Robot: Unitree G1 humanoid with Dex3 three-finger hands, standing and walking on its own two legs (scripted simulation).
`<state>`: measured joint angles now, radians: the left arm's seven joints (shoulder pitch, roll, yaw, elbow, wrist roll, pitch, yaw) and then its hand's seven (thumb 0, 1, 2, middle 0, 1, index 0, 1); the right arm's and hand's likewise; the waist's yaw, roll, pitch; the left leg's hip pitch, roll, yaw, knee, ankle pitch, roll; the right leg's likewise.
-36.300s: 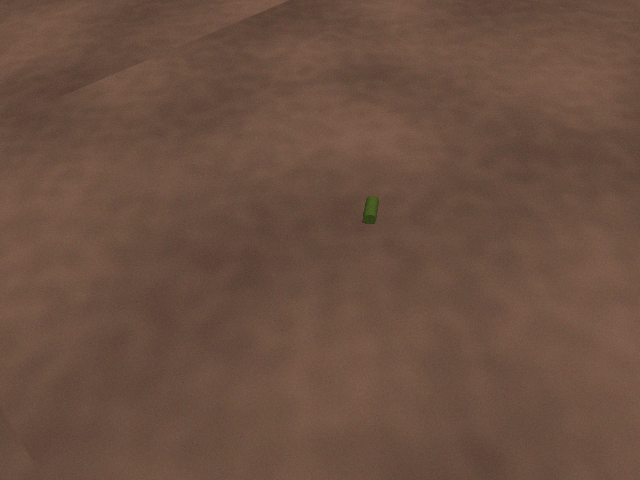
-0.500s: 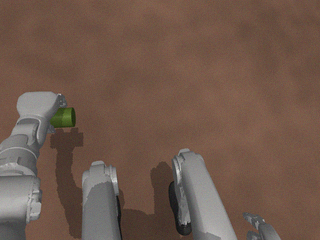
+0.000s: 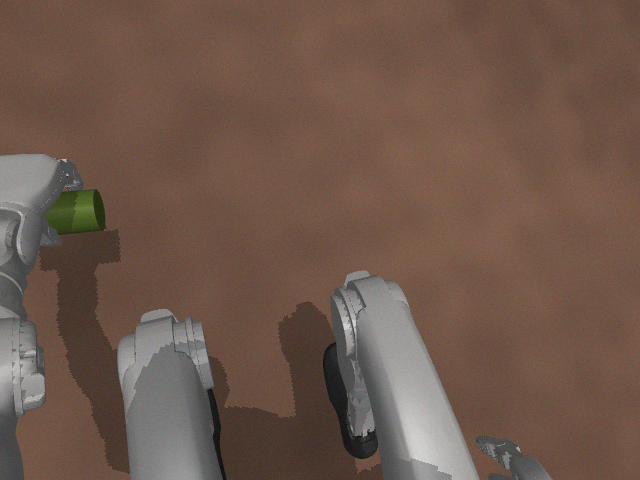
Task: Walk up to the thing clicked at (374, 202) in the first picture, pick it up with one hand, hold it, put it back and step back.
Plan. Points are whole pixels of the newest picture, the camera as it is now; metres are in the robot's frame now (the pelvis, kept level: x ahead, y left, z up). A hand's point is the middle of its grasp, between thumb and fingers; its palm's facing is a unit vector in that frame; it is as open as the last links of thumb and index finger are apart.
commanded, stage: crouch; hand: left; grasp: from above
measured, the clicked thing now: (49, 214) +0.47 +0.29 -0.21
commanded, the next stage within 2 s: lower in 0.26 s
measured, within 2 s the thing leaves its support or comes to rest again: rests again in 1.50 s
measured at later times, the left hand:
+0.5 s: hand (48, 214) +0.47 +0.29 -0.21, palm faces -0.49 -0.01 -0.87, open 8.3 cm
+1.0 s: hand (66, 220) +0.48 +0.29 -0.27, palm faces -0.48 -0.03 -0.88, open 8.2 cm
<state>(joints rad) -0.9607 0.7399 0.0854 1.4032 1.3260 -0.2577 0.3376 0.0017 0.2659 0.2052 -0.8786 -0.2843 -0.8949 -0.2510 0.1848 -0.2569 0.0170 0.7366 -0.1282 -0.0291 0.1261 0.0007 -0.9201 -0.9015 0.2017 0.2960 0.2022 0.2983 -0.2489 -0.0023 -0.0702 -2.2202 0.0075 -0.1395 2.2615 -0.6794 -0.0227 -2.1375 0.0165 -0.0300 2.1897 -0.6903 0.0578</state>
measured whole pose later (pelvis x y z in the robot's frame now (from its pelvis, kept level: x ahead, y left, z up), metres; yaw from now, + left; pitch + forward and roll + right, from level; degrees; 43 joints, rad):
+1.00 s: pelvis +0.00 +0.00 -0.07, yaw -4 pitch +33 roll -11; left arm -1.03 0.91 0.12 1.57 1.38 -0.29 0.46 0.00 0.30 0.12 -0.92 -0.20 -0.93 -0.17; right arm 0.12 -0.28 0.14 0.72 -0.19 -0.05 0.15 0.00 -0.91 -0.89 0.20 0.30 0.20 0.30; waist -0.32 -0.06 0.05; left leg -2.38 0.00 -0.21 2.49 -0.70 -0.03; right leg -2.27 0.04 -0.07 2.38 -0.70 0.07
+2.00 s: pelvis +0.00 +0.01 -0.07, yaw -8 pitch +28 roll -14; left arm -1.05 1.04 0.11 1.70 1.38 -0.29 0.56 -0.01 0.31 0.11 -0.92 -0.20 -0.93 -0.17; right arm 0.09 -0.33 0.27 0.65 -0.24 -0.15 0.19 0.00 -0.91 -0.90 0.20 0.30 0.20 0.30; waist -0.38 -0.13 0.14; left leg -2.36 0.01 -0.28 2.56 -0.72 -0.02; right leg -2.23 0.07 -0.12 2.38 -0.68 0.07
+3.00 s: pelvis +0.00 +0.01 -0.07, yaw -8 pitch +28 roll -15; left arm -1.06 1.06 0.08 1.68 1.36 -0.30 0.55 0.00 -0.32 0.83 -0.22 -0.87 -0.23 -0.87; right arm 0.09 -0.34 0.29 0.64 -0.24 -0.16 0.20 0.00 -0.90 -0.90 0.20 0.30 0.20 0.30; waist -0.37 -0.13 0.14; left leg -2.36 0.00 -0.28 2.55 -0.71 -0.01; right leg -2.22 0.07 -0.14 2.37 -0.67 0.07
